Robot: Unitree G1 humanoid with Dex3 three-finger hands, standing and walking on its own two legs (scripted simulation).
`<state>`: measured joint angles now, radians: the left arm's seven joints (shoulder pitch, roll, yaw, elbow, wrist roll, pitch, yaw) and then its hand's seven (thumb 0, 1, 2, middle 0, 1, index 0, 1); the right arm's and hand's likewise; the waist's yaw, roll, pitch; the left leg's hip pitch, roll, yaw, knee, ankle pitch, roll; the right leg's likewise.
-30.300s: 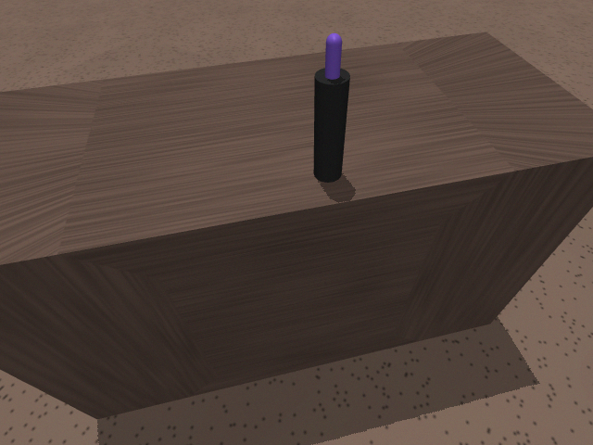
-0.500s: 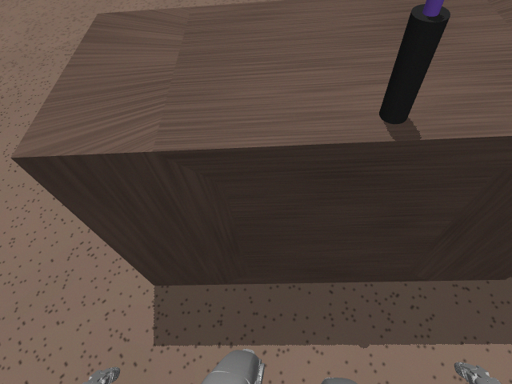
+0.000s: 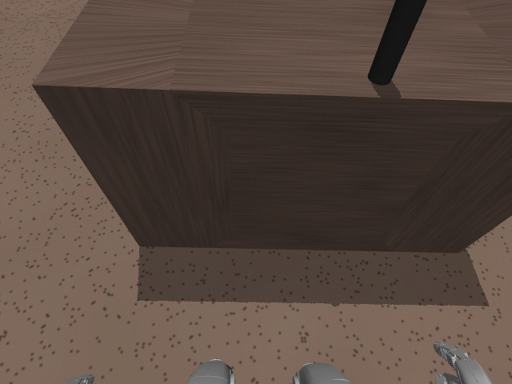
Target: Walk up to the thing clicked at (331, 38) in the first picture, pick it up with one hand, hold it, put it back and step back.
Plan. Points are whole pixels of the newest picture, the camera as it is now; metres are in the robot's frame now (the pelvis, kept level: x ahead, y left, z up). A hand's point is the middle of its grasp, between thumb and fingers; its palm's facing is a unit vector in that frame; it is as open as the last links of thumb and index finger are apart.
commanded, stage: step back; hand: right
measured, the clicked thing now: (401, 22) +0.73 -0.22 +0.16
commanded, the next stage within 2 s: stand in 1.96 s
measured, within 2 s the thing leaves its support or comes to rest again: neither
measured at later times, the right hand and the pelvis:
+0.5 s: hand out of the picture -0.09 -0.29 -0.17, palm faces -0.15 +0.90 -0.40, open 7.4 cm; pelvis -0.17 -0.03 -0.02, yaw +5 degrees
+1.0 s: hand out of the picture -0.21 -0.33 -0.15, palm faces -0.09 +0.92 -0.39, open 7.4 cm; pelvis -0.33 -0.07 -0.01, yaw +2 degrees
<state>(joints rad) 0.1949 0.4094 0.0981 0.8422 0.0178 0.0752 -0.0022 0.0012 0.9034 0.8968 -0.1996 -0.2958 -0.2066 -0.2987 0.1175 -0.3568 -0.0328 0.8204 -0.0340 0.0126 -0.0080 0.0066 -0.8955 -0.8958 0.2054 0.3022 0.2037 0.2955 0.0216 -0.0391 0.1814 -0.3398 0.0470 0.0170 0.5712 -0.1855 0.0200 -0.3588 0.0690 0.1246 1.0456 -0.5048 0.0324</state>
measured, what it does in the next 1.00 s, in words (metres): walks backwards: right foot, then left foot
